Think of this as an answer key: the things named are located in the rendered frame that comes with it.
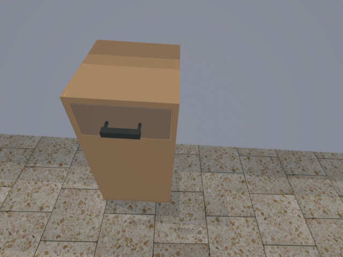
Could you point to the handle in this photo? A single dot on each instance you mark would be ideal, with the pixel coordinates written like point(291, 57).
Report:
point(125, 133)

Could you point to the drawer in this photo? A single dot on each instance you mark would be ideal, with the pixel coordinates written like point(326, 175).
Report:
point(155, 122)

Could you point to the cabinet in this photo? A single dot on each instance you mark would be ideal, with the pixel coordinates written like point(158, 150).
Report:
point(134, 74)

